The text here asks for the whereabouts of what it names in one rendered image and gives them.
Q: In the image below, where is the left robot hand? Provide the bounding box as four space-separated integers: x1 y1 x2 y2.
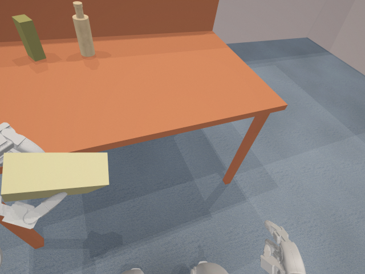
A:
0 122 67 229

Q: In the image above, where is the table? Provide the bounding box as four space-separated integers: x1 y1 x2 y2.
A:
0 0 288 249

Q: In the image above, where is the sponge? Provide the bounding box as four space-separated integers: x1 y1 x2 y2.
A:
1 152 109 202

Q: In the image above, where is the right robot thigh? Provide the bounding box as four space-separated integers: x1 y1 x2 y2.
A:
190 263 228 274

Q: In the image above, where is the right robot hand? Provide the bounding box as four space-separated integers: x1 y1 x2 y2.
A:
261 220 306 274

